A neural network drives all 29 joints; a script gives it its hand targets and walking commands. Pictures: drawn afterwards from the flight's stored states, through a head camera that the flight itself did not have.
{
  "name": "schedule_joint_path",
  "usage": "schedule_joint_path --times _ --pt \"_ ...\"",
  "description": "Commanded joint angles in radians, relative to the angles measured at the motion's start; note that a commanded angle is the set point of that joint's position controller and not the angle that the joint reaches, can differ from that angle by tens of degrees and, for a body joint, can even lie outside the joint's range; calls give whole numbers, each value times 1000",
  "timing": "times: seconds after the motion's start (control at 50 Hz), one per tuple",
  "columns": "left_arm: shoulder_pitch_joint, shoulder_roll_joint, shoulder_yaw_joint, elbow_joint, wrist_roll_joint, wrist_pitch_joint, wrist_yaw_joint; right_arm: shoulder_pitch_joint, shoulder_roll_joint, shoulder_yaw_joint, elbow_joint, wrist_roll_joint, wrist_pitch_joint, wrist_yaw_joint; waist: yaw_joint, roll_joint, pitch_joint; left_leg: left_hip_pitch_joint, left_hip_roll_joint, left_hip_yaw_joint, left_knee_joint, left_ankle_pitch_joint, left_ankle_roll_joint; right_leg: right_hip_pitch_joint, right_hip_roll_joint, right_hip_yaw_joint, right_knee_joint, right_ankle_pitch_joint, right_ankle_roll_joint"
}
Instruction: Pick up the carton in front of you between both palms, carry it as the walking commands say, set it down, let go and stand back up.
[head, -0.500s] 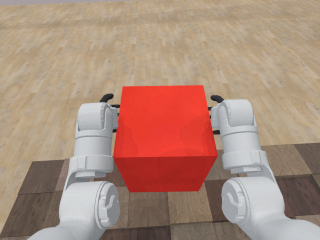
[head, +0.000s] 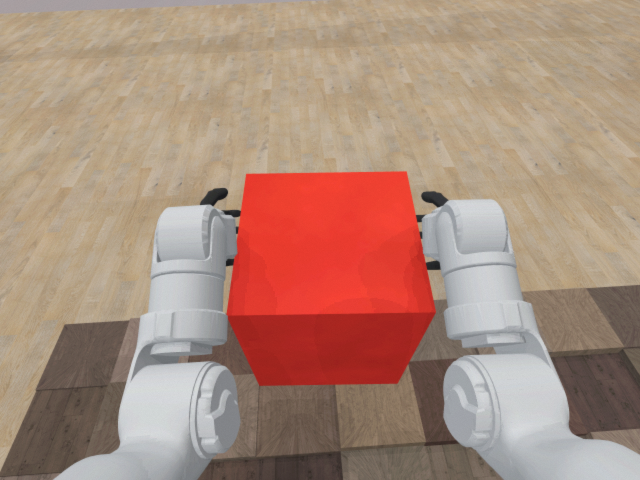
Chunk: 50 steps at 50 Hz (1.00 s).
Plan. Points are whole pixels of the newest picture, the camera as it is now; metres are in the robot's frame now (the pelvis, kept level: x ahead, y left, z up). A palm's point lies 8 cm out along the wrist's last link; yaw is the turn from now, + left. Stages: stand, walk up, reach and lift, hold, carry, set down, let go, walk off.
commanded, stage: carry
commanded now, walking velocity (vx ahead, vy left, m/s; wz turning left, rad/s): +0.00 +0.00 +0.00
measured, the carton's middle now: (327, 286) +0.37 +0.00 +0.03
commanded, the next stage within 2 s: none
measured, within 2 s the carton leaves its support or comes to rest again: neither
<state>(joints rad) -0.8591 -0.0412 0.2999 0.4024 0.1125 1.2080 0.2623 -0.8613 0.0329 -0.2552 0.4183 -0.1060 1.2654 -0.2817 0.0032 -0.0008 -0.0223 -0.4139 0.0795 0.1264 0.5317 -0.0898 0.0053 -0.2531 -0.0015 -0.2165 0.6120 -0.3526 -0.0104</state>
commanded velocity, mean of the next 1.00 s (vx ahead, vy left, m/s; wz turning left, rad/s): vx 0.00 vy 0.00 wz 0.00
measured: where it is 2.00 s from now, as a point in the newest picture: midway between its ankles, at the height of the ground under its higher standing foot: outside the picture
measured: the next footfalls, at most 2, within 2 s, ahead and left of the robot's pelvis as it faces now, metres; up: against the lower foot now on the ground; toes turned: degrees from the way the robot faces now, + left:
left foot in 1.72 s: +0.17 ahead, +0.12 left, +0.00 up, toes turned +6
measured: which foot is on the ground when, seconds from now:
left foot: down 0.00-1.00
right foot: down 0.00-1.00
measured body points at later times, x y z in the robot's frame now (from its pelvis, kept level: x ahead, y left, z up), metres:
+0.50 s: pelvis +0.00 +0.00 +0.00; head +0.00 -0.01 +0.45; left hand +0.38 +0.14 +0.13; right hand +0.38 -0.15 +0.12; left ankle +0.10 +0.14 -0.72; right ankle -0.02 -0.05 -0.73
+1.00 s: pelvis -0.01 +0.00 +0.00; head +0.00 -0.01 +0.45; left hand +0.38 +0.14 +0.13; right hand +0.37 -0.15 +0.12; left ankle +0.10 +0.14 -0.72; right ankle -0.02 -0.05 -0.73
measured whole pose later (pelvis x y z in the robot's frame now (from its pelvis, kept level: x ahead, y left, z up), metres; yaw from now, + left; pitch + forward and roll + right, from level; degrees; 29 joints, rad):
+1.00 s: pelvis -0.01 +0.00 +0.00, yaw +0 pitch +0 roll +1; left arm -0.86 -0.05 0.30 0.39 0.12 1.21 0.26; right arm -0.86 0.03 -0.26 0.41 -0.10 1.26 -0.29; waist 0.00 0.00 -0.01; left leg -0.42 0.10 0.15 0.52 -0.08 0.00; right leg -0.26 -0.02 -0.25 0.62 -0.35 -0.02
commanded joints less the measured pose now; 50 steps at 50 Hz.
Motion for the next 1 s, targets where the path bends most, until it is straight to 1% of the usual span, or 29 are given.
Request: schedule_joint_path --times 0.0,0.42,0.98 --pt "-701 -1146 -405 -20 -458 15 -411 -824 1130 379 -137 467 -61 404 4 -9 -450 205 58 -54 -2 131 50 102 -173 138 -116 407 -21" --pt "-702 -1147 -408 -26 -456 17 -410 -822 1134 381 -137 468 -59 404 4 -13 -451 203 59 -38 -1 131 46 101 -183 123 -113 427 -20" --pt "-705 -1147 -409 -28 -455 16 -411 -820 1138 382 -133 468 -59 405 4 -13 -449 201 64 -26 -6 120 42 94 -189 109 -120 403 -20"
